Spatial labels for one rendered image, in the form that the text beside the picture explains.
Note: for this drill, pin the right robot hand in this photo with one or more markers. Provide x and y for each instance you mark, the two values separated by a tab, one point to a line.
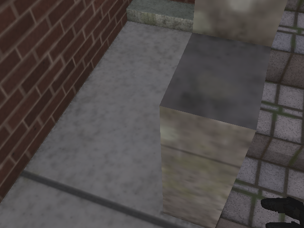
291	207

